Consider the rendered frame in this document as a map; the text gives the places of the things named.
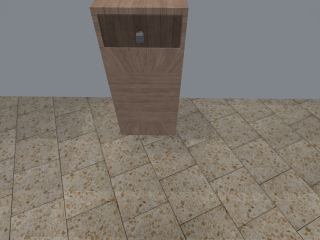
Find drawer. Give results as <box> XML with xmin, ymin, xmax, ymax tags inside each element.
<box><xmin>97</xmin><ymin>14</ymin><xmax>183</xmax><ymax>48</ymax></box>

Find cabinet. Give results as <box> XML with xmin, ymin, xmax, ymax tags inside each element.
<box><xmin>89</xmin><ymin>0</ymin><xmax>189</xmax><ymax>136</ymax></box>

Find handle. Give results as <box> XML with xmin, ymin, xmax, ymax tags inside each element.
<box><xmin>136</xmin><ymin>31</ymin><xmax>144</xmax><ymax>43</ymax></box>

